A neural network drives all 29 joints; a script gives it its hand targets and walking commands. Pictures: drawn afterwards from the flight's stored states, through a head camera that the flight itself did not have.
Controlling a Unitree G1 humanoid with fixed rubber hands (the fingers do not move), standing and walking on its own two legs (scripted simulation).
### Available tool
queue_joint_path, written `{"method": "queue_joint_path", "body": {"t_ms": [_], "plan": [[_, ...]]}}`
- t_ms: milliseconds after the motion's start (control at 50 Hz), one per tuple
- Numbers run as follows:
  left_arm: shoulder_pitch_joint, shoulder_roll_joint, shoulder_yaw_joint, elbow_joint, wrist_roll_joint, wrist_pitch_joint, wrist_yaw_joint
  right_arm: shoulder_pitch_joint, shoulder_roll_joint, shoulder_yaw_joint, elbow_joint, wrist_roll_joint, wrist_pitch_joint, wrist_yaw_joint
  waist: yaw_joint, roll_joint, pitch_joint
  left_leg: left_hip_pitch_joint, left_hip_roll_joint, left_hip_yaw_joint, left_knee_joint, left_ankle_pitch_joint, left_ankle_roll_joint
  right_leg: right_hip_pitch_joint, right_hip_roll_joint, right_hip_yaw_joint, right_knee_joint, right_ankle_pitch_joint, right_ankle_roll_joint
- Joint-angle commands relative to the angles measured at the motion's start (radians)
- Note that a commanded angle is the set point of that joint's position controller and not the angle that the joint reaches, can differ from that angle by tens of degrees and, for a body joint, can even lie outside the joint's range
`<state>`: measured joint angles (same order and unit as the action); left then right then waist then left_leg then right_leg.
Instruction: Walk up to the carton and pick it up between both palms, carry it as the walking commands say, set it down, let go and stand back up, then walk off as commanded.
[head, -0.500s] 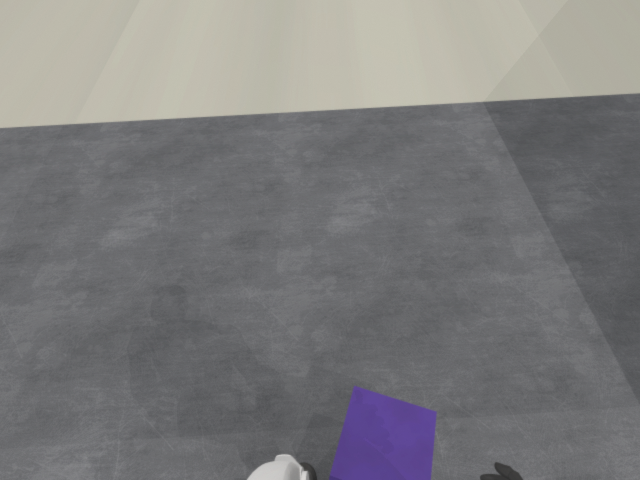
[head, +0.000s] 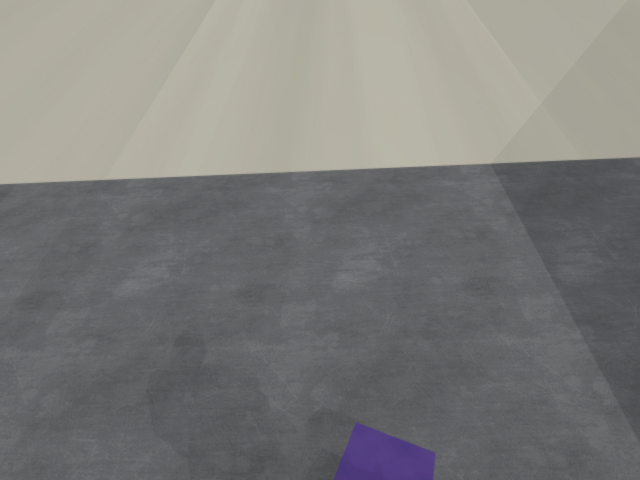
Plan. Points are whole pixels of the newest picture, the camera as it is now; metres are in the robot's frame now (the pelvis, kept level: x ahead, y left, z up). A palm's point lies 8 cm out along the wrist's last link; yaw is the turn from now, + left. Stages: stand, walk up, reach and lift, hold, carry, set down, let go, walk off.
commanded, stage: stand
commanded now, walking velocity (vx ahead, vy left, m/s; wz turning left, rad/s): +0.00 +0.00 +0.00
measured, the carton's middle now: out of the picture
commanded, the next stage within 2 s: none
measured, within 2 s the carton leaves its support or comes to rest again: neither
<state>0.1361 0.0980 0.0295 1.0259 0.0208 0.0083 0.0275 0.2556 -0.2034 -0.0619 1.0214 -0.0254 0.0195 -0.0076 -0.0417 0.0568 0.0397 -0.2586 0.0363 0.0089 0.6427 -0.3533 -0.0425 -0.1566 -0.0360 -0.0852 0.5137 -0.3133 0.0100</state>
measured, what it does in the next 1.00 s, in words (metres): steps on the spot: left foot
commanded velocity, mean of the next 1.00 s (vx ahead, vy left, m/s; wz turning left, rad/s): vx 0.00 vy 0.00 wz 0.00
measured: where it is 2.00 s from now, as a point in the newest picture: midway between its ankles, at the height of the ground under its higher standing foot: outside the picture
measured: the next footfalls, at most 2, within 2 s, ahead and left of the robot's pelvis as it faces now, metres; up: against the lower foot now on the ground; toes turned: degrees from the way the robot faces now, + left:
left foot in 0.02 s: +0.04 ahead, +0.13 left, +0.00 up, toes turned +2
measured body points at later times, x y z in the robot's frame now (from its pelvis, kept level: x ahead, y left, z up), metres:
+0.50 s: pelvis +0.00 +0.03 +0.01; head +0.00 +0.04 +0.46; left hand -0.03 +0.25 -0.16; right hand +0.03 -0.20 -0.14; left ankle +0.00 +0.13 -0.73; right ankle -0.02 -0.12 -0.73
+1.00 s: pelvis +0.02 +0.03 +0.01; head +0.02 +0.04 +0.46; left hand -0.02 +0.24 -0.16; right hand +0.02 -0.19 -0.15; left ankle +0.00 +0.13 -0.73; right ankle -0.02 -0.12 -0.73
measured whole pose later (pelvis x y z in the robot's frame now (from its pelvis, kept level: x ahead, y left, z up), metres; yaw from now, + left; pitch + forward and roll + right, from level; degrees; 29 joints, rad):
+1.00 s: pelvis +0.02 +0.03 +0.01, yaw +0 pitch -1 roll +0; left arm 0.29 0.12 0.04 1.20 0.02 0.01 0.05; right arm 0.28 -0.13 -0.01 1.15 -0.01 -0.02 -0.04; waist 0.02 -0.01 0.01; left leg -0.13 -0.03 0.04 0.39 -0.24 0.04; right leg -0.09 -0.10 -0.07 0.36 -0.25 0.07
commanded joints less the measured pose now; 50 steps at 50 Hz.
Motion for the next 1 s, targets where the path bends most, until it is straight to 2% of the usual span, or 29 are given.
{"method": "queue_joint_path", "body": {"t_ms": [0, 40, 60, 120, 160, 180, 200, 220, 260, 300, 320, 360, 380, 400, 420, 480, 580, 600, 620, 640, 660, 740, 760, 780, 800, 900, 920, 940, 980], "plan": [[0.048, 0.196, 0.047, -0.033, -0.017, -0.020, 0.005, 0.043, -0.068, -0.015, -0.025, -0.004, -0.026, -0.030, 0.033, -0.081, 0.000, 0.135, 0.050, -0.032, -0.250, 0.341, -0.002, -0.061, -0.149, 0.131, -0.118, 0.396, -0.038], [0.122, 0.189, 0.054, -0.007, -0.006, -0.026, 0.005, 0.072, -0.099, -0.011, -0.020, -0.007, -0.041, -0.030, 0.041, -0.089, -0.081, 0.265, 0.148, -0.098, -0.191, 0.637, 0.033, -0.070, -0.106, 0.113, -0.085, 0.335, -0.002], [0.084, 0.145, 0.046, -0.008, -0.012, -0.032, 0.000, 0.082, -0.112, -0.009, 0.019, 0.008, -0.037, -0.033, 0.051, 0.004, -0.100, 0.202, 0.114, -0.065, -0.191, 0.541, 0.047, -0.024, -0.079, 0.088, -0.141, 0.245, 0.000], [0.096, 0.170, 0.054, 0.038, 0.000, -0.010, -0.001, 0.024, -0.022, 0.024, 0.032, 0.010, -0.029, -0.035, 0.032, 0.048, 0.025, 0.115, 0.079, -0.060, -0.278, 0.362, 0.053, -0.026, -0.083, 0.085, -0.149, 0.235, -0.006], [0.064, 0.113, 0.046, 0.020, -0.004, 0.004, -0.002, 0.002, -0.091, 0.006, 0.009, 0.012, -0.028, -0.044, 0.036, -0.046, 0.060, 0.073, 0.077, -0.063, -0.280, 0.358, 0.063, -0.015, -0.082, 0.071, -0.182, 0.247, 0.000], [0.123, 0.091, 0.037, 0.041, -0.003, 0.001, 0.005, 0.011, -0.052, 0.010, 0.037, 0.012, -0.033, -0.053, 0.041, 0.010, 0.035, 0.121, 0.075, -0.072, -0.276, 0.347, 0.067, -0.030, -0.084, 0.071, -0.188, 0.245, -0.003], [0.102, 0.179, 0.060, 0.044, 0.003, -0.004, 0.006, -0.027, -0.051, 0.020, 0.031, 0.012, -0.033, -0.051, 0.058, -0.057, -0.015, 0.145, 0.080, -0.072, -0.279, 0.336, 0.061, 0.002, -0.081, 0.060, -0.202, 0.265, 0.005], [0.133, 0.193, 0.059, 0.056, 0.002, -0.010, 0.005, -0.003, -0.086, 0.010, 0.032, 0.008, -0.033, -0.050, 0.052, 0.031, 0.044, 0.124, 0.078, -0.079, -0.297, 0.355, 0.071, -0.022, -0.090, 0.080, -0.191, 0.277, -0.007], [0.143, 0.190, 0.070, 0.082, -0.005, -0.006, 0.000, 0.025, -0.046, 0.017, 0.064, 0.010, -0.034, -0.048, 0.042, -0.059, 0.048, 0.125, 0.092, -0.096, -0.317, 0.314, 0.078, -0.008, -0.077, 0.060, -0.208, 0.211, 0.014], [0.180, 0.173, 0.059, 0.092, 0.001, -0.001, 0.004, 0.034, -0.073, 0.017, 0.063, 0.012, -0.028, -0.052, 0.044, 0.014, 0.095, 0.083, 0.072, -0.089, -0.355, 0.192, 0.079, -0.022, -0.078, 0.063, -0.217, 0.159, 0.016], [0.156, 0.163, 0.062, 0.093, -0.010, -0.001, 0.006, -0.011, -0.070, 0.013, 0.040, 0.017, -0.040, -0.049, 0.042, -0.049, 0.065, 0.068, 0.088, -0.119, -0.378, 0.177, 0.086, 0.001, -0.078, 0.058, -0.194, 0.166, 0.009], [0.204, 0.127, 0.044, 0.094, 0.000, 0.004, 0.007, -0.027, -0.061, 0.017, 0.048, 0.024, -0.041, -0.041, 0.059, 0.017, 0.088, 0.051, 0.080, -0.115, -0.410, 0.111, 0.085, -0.013, -0.078, 0.044, -0.210, 0.164, 0.013], [0.214, 0.116, 0.043, 0.108, -0.001, 0.002, 0.006, -0.030, -0.078, 0.015, 0.047, 0.012, -0.036, -0.043, 0.059, -0.044, 0.045, 0.080, 0.080, -0.120, -0.417, 0.095, 0.092, 0.006, -0.071, 0.040, -0.194, 0.148, 0.020], [0.201, 0.114, 0.044, 0.108, 0.002, 0.001, 0.013, -0.047, -0.060, 0.015, 0.046, 0.018, -0.041, -0.037, 0.062, -0.031, 0.014, 0.085, 0.083, -0.127, -0.410, 0.080, 0.084, 0.022, -0.066, 0.033, -0.181, 0.154, 0.013], [0.225, 0.099, 0.041, 0.120, -0.010, -0.004, 0.009, -0.040, -0.009, 0.029, 0.062, 0.012, -0.040, -0.036, 0.073, -0.079, 0.049, 0.074, 0.084, -0.128, -0.411, 0.110, 0.085, 0.006, -0.073, 0.037, -0.193, 0.155, 0.012], [0.237, 0.126, 0.034, 0.137, 0.003, 0.000, 0.014, 0.034, -0.021, 0.030, 0.084, 0.010, -0.044, -0.036, 0.046, -0.045, 0.044, 0.082, 0.059, -0.102, -0.367, 0.156, 0.089, 0.028, -0.086, 0.067, -0.229, 0.170, 0.005], [0.266, 0.131, 0.031, 0.140, 0.002, -0.020, 0.012, 0.012, -0.050, 0.022, 0.082, 0.016, -0.049, -0.035, 0.069, -0.052, 0.006, 0.103, 0.046, -0.077, -0.343, 0.233, 0.085, 0.032, -0.086, 0.048, -0.224, 0.201, 0.006], [0.237, 0.142, 0.036, 0.145, 0.001, -0.024, 0.020, 0.057, -0.015, 0.030, 0.106, 0.025, -0.049, -0.033, 0.045, -0.021, 0.030, 0.088, 0.039, -0.072, -0.343, 0.276, 0.086, 0.033, -0.096, 0.069, -0.218, 0.242, -0.008], [0.226, 0.123, 0.031, 0.142, 0.004, -0.022, 0.026, 0.058, 0.036, 0.049, 0.114, 0.018, -0.045, -0.040, 0.059, -0.063, 0.033, 0.099, 0.050, -0.078, -0.334, 0.320, 0.091, 0.036, -0.100, 0.048, -0.195, 0.238, -0.008], [0.237, 0.181, 0.047, 0.135, 0.001, -0.020, 0.014, 0.047, -0.013, 0.039, 0.118, 0.013, -0.043, -0.037, 0.072, -0.021, 0.031, 0.094, 0.051, -0.080, -0.322, 0.364, 0.082, 0.031, -0.098, 0.064, -0.207, 0.274, -0.008], [0.232, 0.140, 0.034, 0.153, 0.001, -0.015, 0.022, 0.050, -0.062, 0.023, 0.091, 0.009, -0.048, -0.032, 0.049, -0.071, 0.036, 0.098, 0.051, -0.078, -0.334, 0.378, 0.089, 0.033, -0.096, 0.049, -0.192, 0.240, -0.008], [0.282, 0.077, 0.015, 0.169, -0.006, -0.010, 0.019, 0.068, -0.023, 0.035, 0.093, 0.020, -0.053, -0.028, 0.066, -0.099, 0.027, 0.061, 0.052, -0.091, -0.348, 0.282, 0.094, 0.055, -0.093, 0.041, -0.188, 0.190, -0.006], [0.279, 0.083, 0.016, 0.178, -0.004, -0.002, 0.024, 0.075, -0.017, 0.038, 0.109, 0.012, -0.057, -0.028, 0.078, -0.039, 0.076, 0.042, 0.057, -0.085, -0.357, 0.302, 0.098, 0.049, -0.099, 0.058, -0.195, 0.201, 0.003], [0.282, 0.048, 0.008, 0.173, -0.006, -0.004, 0.024, 0.062, -0.020, 0.033, 0.108, 0.009, -0.055, -0.033, 0.082, -0.077, 0.049, 0.065, 0.037, -0.085, -0.351, 0.286, 0.091, 0.025, -0.095, 0.046, -0.180, 0.188, -0.005], [0.271, 0.107, 0.021, 0.161, 0.002, 0.002, 0.024, 0.081, -0.013, 0.041, 0.120, 0.011, -0.054, -0.035, 0.086, -0.029, 0.033, 0.085, 0.042, -0.086, -0.349, 0.291, 0.089, 0.046, -0.100, 0.049, -0.190, 0.196, -0.004], [0.275, 0.096, 0.012, 0.178, -0.002, -0.009, 0.025, 0.100, -0.046, 0.032, 0.108, 0.019, -0.050, -0.040, 0.071, -0.005, 0.054, 0.075, 0.043, -0.069, -0.350, 0.308, 0.093, 0.018, -0.100, 0.053, -0.195, 0.205, -0.004], [0.278, 0.099, 0.018, 0.187, 0.002, -0.007, 0.026, 0.098, -0.048, 0.034, 0.109, 0.009, -0.049, -0.040, 0.047, -0.080, 0.056, 0.100, 0.053, -0.084, -0.352, 0.273, 0.085, 0.018, -0.084, 0.042, -0.186, 0.188, -0.003], [0.228, 0.104, 0.018, 0.169, -0.004, -0.007, 0.023, 0.078, -0.056, 0.023, 0.100, 0.020, -0.051, -0.036, 0.073, -0.064, 0.033, 0.089, 0.047, -0.114, -0.364, 0.293, 0.097, 0.022, -0.091, 0.036, -0.182, 0.185, -0.006], [0.232, 0.134, 0.030, 0.164, -0.006, -0.003, 0.022, 0.097, -0.039, 0.037, 0.106, 0.004, -0.050, -0.042, 0.059, -0.062, 0.096, 0.082, 0.065, -0.114, -0.351, 0.370, 0.098, -0.030, -0.087, 0.035, -0.197, 0.189, 0.015]]}}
